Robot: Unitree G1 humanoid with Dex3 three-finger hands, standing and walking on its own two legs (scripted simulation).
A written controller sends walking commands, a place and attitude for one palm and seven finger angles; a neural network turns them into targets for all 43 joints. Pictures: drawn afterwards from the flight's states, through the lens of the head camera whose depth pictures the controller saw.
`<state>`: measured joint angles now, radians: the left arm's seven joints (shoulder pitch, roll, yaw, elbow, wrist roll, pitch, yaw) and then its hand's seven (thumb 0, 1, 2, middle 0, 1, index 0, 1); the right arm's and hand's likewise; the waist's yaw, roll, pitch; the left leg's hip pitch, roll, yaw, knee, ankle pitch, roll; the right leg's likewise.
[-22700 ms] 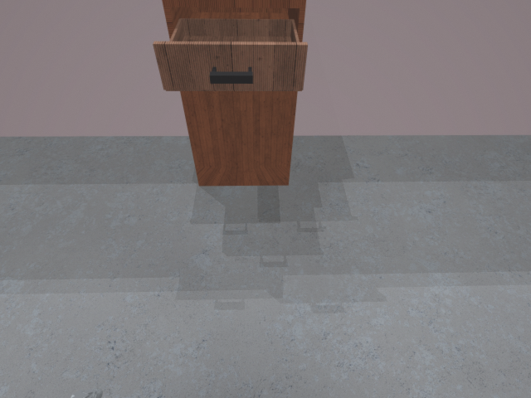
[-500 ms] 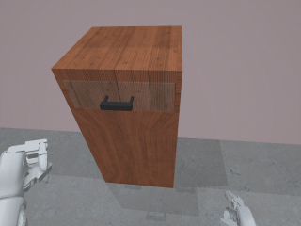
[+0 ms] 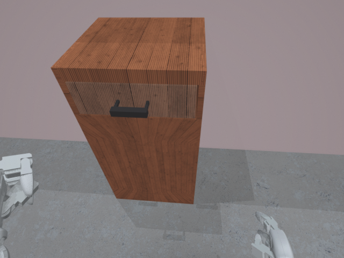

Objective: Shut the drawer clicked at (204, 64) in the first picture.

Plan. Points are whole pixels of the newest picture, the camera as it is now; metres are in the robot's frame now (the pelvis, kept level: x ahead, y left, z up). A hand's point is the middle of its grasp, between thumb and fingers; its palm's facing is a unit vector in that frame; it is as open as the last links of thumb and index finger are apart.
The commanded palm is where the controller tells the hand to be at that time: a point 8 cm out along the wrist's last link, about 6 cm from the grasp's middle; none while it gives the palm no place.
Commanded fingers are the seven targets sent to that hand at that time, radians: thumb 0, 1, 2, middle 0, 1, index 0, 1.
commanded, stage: step back with the hand held close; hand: left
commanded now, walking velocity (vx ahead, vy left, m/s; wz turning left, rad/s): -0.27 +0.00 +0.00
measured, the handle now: (130, 107) +0.56 +0.19 +0.02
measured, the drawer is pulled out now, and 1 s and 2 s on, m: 0.00 0.00 0.00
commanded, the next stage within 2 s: stop stepping back and stand still in 1.24 s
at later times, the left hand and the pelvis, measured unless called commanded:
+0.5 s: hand (15, 225) +0.13 +0.25 +0.16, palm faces +0.35 -0.81 -0.48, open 3.2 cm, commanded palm +0.07 +0.30 +0.17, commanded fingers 0.00 0.90 0.90 -1.40 -1.60 -1.40 -1.60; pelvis -0.06 +0.01 -0.01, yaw +0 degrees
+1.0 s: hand out of the picture +0.08 +0.24 +0.16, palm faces +0.31 -0.82 -0.48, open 3.2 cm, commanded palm +0.01 +0.29 +0.17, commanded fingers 0.00 0.90 0.90 -1.40 -1.60 -1.40 -1.60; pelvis -0.11 +0.01 -0.01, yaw +2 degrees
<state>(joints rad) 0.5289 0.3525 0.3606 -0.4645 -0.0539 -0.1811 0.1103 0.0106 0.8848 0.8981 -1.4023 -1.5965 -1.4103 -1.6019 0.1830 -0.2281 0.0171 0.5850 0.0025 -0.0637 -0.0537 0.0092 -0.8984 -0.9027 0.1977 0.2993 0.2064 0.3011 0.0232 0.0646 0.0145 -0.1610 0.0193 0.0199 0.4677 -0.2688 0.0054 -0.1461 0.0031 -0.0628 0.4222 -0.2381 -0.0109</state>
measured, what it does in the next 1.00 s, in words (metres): walks backwards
